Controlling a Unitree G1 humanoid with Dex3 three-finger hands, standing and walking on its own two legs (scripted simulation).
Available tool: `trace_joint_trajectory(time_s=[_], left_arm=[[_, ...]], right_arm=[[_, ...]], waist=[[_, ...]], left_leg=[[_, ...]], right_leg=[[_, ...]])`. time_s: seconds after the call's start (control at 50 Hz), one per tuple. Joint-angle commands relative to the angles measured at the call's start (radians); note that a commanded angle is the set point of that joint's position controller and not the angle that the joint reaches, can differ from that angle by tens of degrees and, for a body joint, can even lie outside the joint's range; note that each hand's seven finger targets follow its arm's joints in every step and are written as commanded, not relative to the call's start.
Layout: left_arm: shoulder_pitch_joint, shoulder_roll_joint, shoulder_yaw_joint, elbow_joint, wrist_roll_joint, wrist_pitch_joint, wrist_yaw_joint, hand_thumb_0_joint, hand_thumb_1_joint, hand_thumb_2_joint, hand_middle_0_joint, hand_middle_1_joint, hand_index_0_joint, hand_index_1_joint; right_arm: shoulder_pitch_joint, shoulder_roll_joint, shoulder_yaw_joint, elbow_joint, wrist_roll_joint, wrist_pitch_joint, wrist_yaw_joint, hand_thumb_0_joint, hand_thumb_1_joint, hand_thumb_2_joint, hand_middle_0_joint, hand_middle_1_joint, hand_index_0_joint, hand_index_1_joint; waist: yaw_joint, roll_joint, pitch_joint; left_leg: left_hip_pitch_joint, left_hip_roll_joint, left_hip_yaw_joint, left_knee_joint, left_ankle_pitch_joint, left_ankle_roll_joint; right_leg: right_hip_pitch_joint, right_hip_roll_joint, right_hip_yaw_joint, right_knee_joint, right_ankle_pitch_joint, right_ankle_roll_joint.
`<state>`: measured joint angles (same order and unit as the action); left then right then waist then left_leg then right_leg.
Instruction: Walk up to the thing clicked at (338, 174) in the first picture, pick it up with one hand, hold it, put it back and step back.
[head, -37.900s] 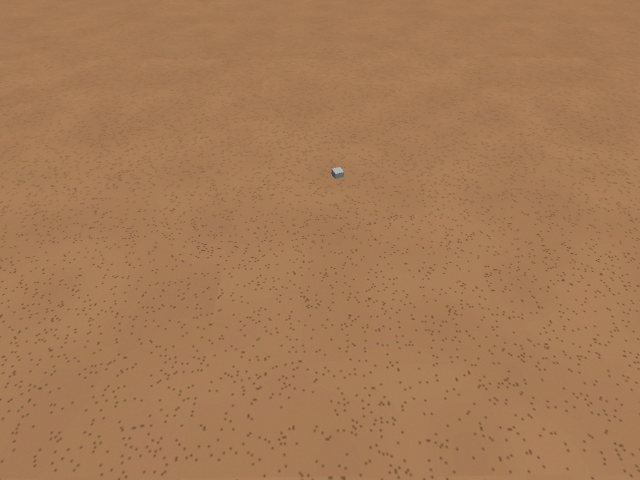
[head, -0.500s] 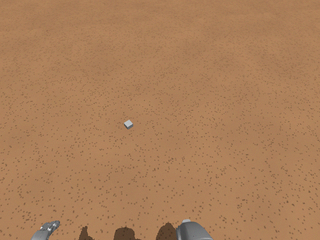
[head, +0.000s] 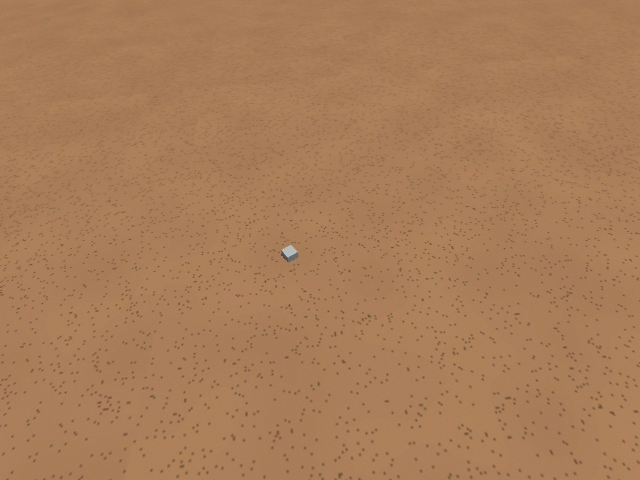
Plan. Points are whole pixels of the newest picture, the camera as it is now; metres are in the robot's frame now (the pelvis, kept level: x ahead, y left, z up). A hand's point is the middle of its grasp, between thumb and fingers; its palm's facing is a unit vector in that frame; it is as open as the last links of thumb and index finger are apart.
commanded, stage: step back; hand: left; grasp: from above
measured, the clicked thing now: (289, 253) +1.09 +0.22 -0.74
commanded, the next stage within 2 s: stand in 0.88 s
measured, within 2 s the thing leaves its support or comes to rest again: neither
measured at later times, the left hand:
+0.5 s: hand out of the picture +0.10 +0.27 -0.14, palm faces +0.02 -0.93 -0.36, open 7.4 cm
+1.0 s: hand out of the picture +0.16 +0.28 -0.14, palm faces -0.02 -0.94 -0.34, open 7.4 cm
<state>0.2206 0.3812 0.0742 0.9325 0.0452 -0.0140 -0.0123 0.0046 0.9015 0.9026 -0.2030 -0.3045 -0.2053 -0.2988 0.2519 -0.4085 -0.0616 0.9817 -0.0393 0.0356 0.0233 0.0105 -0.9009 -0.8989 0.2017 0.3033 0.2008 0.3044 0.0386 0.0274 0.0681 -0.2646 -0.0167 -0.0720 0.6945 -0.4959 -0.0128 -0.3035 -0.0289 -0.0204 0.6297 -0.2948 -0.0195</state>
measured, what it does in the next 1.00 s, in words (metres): steps on the spot: left foot, then left foot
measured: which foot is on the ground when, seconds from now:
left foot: up 0.00-0.00, down 0.02-0.30, up 0.32-0.50, down 0.52-1.00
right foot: down 0.00-1.00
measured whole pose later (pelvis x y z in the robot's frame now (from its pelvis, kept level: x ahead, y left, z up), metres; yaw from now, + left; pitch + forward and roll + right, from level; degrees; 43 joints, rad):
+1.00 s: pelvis +0.06 +0.02 +0.02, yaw -1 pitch -2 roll +0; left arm 0.08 0.36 0.01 1.09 0.00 -0.02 -0.01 0.00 0.91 0.90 -0.20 -0.30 -0.20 -0.30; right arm 0.02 -0.33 -0.01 1.09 -0.01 -0.02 0.01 0.01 -0.90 -0.90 0.20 0.30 0.20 0.30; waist 0.01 0.00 0.06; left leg -0.17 0.02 0.03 0.43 -0.22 0.00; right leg -0.12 -0.02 0.02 0.41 -0.25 0.02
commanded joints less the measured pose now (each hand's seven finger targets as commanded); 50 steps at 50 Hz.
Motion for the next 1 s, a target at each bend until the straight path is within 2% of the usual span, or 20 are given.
trace_joint_trajectory(time_s=[0.0,0.02,0.04,0.08,0.12,0.22,0.24,0.28,0.3,0.36,0.42,0.48,0.5,0.52,0.54,0.56,0.64,0.7,0.84,0.98], left_arm=[[-0.047,0.205,0.022,-0.088,0.003,-0.001,0.010,0.000,0.900,0.900,-0.200,-0.300,-0.200,-0.300],[-0.095,0.145,0.001,-0.108,-0.019,-0.003,0.008,0.000,0.900,0.900,-0.200,-0.300,-0.200,-0.300],[-0.171,0.240,0.034,-0.102,-0.012,-0.004,0.015,0.000,0.900,0.900,-0.200,-0.300,-0.200,-0.300],[-0.086,0.207,0.025,-0.069,-0.027,-0.011,0.004,0.000,0.900,0.900,-0.200,-0.300,-0.200,-0.300],[-0.065,0.211,0.028,-0.053,-0.022,-0.018,-0.004,0.000,0.900,0.900,-0.200,-0.300,-0.200,-0.300],[0.002,0.187,0.038,-0.004,-0.012,-0.029,0.003,0.000,0.900,0.900,-0.200,-0.300,-0.200,-0.300],[0.037,0.197,0.043,0.009,-0.006,-0.034,0.011,0.000,0.900,0.900,-0.200,-0.300,-0.200,-0.300],[0.060,0.335,0.073,0.004,-0.001,-0.047,0.019,0.000,0.900,0.900,-0.200,-0.300,-0.200,-0.300],[0.003,0.334,0.076,-0.030,-0.005,-0.051,0.019,0.000,0.900,0.900,-0.200,-0.300,-0.200,-0.300],[-0.044,0.268,0.056,-0.042,-0.010,-0.060,0.024,0.000,0.900,0.900,-0.200,-0.300,-0.200,-0.300],[-0.078,0.255,0.043,-0.048,-0.012,-0.056,0.020,0.000,0.900,0.900,-0.200,-0.300,-0.200,-0.300],[-0.112,0.222,0.013,-0.051,-0.029,-0.037,0.019,0.000,0.900,0.900,-0.200,-0.300,-0.200,-0.300],[-0.108,0.191,0.001,-0.057,-0.033,-0.033,0.020,0.000,0.900,0.900,-0.200,-0.300,-0.200,-0.300],[-0.091,0.155,-0.010,-0.062,-0.043,-0.028,0.020,0.000,0.900,0.900,-0.200,-0.300,-0.200,-0.300],[-0.082,0.171,-0.006,-0.041,-0.053,-0.014,0.024,0.000,0.900,0.900,-0.200,-0.300,-0.200,-0.300],[-0.081,0.183,0.000,-0.017,-0.042,-0.010,0.028,0.000,0.900,0.900,-0.200,-0.300,-0.200,-0.300],[-0.071,0.206,0.002,0.029,-0.039,-0.025,0.026,0.000,0.900,0.900,-0.200,-0.300,-0.200,-0.300],[-0.104,0.208,0.001,0.038,-0.039,-0.026,0.030,0.000,0.900,0.900,-0.200,-0.300,-0.200,-0.300],[-0.151,0.193,-0.008,0.078,-0.034,-0.021,0.029,0.000,0.900,0.900,-0.200,-0.300,-0.200,-0.300],[-0.185,0.179,-0.030,0.117,-0.041,-0.026,0.024,0.000,0.900,0.900,-0.200,-0.300,-0.200,-0.300]], right_arm=[[0.045,-0.178,-0.070,-0.036,-0.007,-0.061,-0.020,0.000,-0.900,-0.900,0.200,0.300,0.200,0.300],[0.040,-0.264,-0.079,-0.049,-0.014,-0.065,-0.024,0.000,-0.900,-0.900,0.200,0.300,0.200,0.300],[0.014,-0.322,-0.088,-0.065,-0.004,-0.066,-0.021,0.000,-0.900,-0.900,0.200,0.300,0.200,0.300],[-0.093,-0.224,-0.052,-0.084,-0.002,-0.084,-0.026,0.000,-0.900,-0.900,0.200,0.300,0.200,0.300],[-0.072,-0.237,-0.059,-0.076,-0.006,-0.086,-0.027,0.000,-0.900,-0.900,0.200,0.300,0.200,0.300],[-0.108,-0.206,-0.051,-0.092,0.003,-0.053,-0.017,0.000,-0.900,-0.900,0.200,0.300,0.200,0.300],[-0.094,-0.154,-0.034,-0.096,0.009,-0.049,-0.019,0.000,-0.900,-0.900,0.200,0.300,0.200,0.300],[-0.101,-0.128,-0.027,-0.108,0.009,-0.049,-0.030,0.000,-0.900,-0.900,0.200,0.300,0.200,0.300],[-0.055,-0.170,-0.041,-0.089,0.004,-0.052,-0.035,0.000,-0.900,-0.900,0.200,0.300,0.200,0.300],[-0.035,-0.163,-0.045,-0.056,0.007,-0.063,-0.031,0.000,-0.900,-0.900,0.200,0.300,0.200,0.300],[-0.011,-0.136,-0.036,-0.040,0.007,-0.067,-0.022,0.000,-0.900,-0.900,0.200,0.300,0.200,0.300],[0.002,-0.118,-0.040,-0.010,0.006,-0.074,-0.031,0.000,-0.900,-0.900,0.200,0.300,0.200,0.300],[-0.001,-0.142,-0.044,-0.009,0.003,-0.077,-0.036,0.000,-0.900,-0.900,0.200,0.300,0.200,0.300],[-0.029,-0.188,-0.047,-0.020,-0.002,-0.083,-0.041,0.000,-0.900,-0.900,0.200,0.300,0.200,0.300],[-0.108,-0.242,-0.047,-0.040,0.009,-0.081,-0.038,0.000,-0.900,-0.900,0.200,0.300,0.200,0.300],[-0.145,-0.237,-0.046,-0.037,0.012,-0.077,-0.034,0.000,-0.900,-0.900,0.200,0.300,0.200,0.300],[-0.182,-0.173,-0.019,-0.015,0.023,-0.074,-0.037,0.000,-0.900,-0.900,0.200,0.300,0.200,0.300],[-0.183,-0.167,-0.018,0.010,0.027,-0.070,-0.039,0.000,-0.900,-0.900,0.200,0.300,0.200,0.300],[-0.259,-0.152,-0.011,0.044,0.025,-0.065,-0.035,0.000,-0.900,-0.900,0.200,0.300,0.200,0.300],[-0.252,-0.148,0.003,0.061,0.032,-0.073,-0.027,0.000,-0.900,-0.900,0.200,0.300,0.200,0.300]], waist=[[-0.059,-0.036,-0.057],[-0.089,0.197,-0.050],[-0.108,0.105,0.033],[-0.028,0.022,0.045],[-0.045,0.127,0.024],[-0.004,0.137,0.009],[0.018,0.063,-0.009],[0.043,-0.194,-0.013],[0.012,-0.136,0.018],[-0.006,-0.089,0.034],[-0.024,-0.173,-0.037],[-0.061,-0.149,-0.085],[-0.062,-0.098,-0.105],[-0.043,0.028,-0.148],[-0.016,0.081,-0.128],[-0.012,0.077,-0.097],[-0.008,0.074,-0.131],[-0.024,0.024,-0.174],[-0.022,-0.008,-0.123],[-0.043,-0.017,-0.137]], left_leg=[[0.272,0.031,-0.035,-0.367,0.091,0.043],[0.242,0.275,-0.462,-0.500,-0.252,0.148],[0.024,0.379,-0.567,-0.547,-0.417,0.253],[0.052,0.276,-0.358,-0.469,-0.146,0.197],[0.045,0.228,-0.252,-0.431,-0.047,0.168],[-0.158,0.165,-0.130,-0.302,-0.053,0.118],[-0.219,0.133,-0.103,-0.200,-0.048,0.091],[-0.330,-0.021,-0.009,0.180,-0.099,0.028],[-0.304,0.020,-0.060,0.239,-0.079,0.020],[-0.248,0.061,-0.068,0.214,0.001,0.026],[-0.103,0.062,0.039,0.032,0.045,0.015],[0.110,0.015,0.096,-0.226,0.306,0.017],[0.151,0.061,0.033,-0.251,0.407,0.035],[0.154,0.207,-0.151,-0.302,0.485,0.081],[0.031,0.297,-0.245,-0.318,0.409,0.172],[-0.034,0.305,-0.230,-0.317,0.390,0.194],[0.023,0.164,-0.043,-0.225,0.543,0.068],[0.098,0.150,-0.007,-0.196,0.638,0.060],[0.102,0.167,-0.010,-0.288,0.499,0.061],[0.197,0.157,-0.007,-0.348,0.611,0.035]], right_leg=[[-0.171,-0.088,0.133,-0.078,-0.261,-0.066],[-0.347,0.043,0.026,0.124,-0.272,0.009],[-0.278,0.007,0.079,0.247,-0.269,0.010],[-0.225,-0.017,0.108,0.242,-0.151,0.005],[-0.160,-0.015,0.047,0.146,-0.140,0.007],[0.191,0.071,-0.035,-0.147,-0.017,0.000],[0.287,0.044,0.037,-0.198,-0.016,-0.005],[0.211,-0.306,0.583,-0.414,-0.445,-0.169],[0.154,-0.360,0.618,-0.398,-0.396,-0.224],[0.100,-0.281,0.413,-0.340,-0.121,-0.184],[0.072,-0.228,0.251,-0.251,0.170,-0.159],[-0.005,-0.150,0.135,-0.095,0.372,-0.091],[-0.023,-0.122,0.115,-0.049,0.360,-0.055],[-0.036,-0.053,0.080,0.018,0.240,-0.011],[0.022,0.011,0.029,0.039,-0.028,0.008],[0.094,0.009,0.034,0.015,-0.113,0.007],[0.162,-0.053,0.102,-0.116,0.242,-0.014],[0.171,-0.076,0.108,-0.128,0.377,-0.018],[0.165,-0.077,0.115,-0.204,0.299,-0.005],[0.209,-0.088,0.100,-0.288,0.356,0.010]])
